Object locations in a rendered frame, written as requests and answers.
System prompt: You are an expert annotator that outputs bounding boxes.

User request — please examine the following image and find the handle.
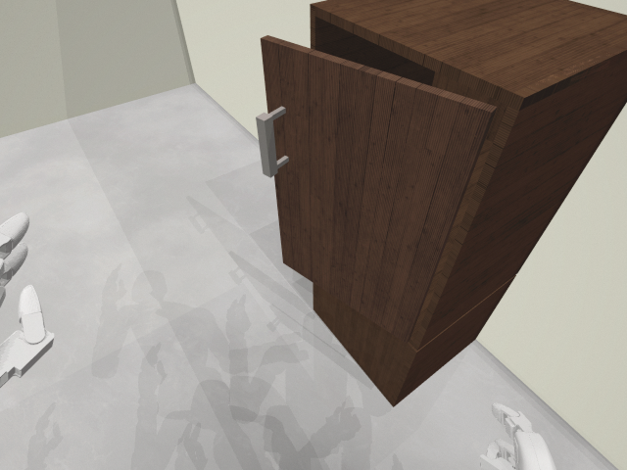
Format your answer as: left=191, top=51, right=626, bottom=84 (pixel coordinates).
left=256, top=106, right=289, bottom=178

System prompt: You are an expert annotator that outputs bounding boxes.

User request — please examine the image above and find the cupboard door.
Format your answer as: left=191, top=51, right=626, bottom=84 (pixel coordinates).
left=261, top=35, right=497, bottom=344

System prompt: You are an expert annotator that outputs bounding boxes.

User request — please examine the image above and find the robot left hand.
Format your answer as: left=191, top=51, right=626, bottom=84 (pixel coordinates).
left=0, top=212, right=54, bottom=388

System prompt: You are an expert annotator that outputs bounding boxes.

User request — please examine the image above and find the robot right hand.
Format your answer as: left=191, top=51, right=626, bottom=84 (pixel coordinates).
left=480, top=402, right=556, bottom=470

